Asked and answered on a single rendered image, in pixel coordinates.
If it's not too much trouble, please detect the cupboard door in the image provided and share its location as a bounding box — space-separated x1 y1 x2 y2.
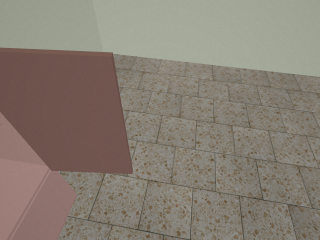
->
0 47 133 174

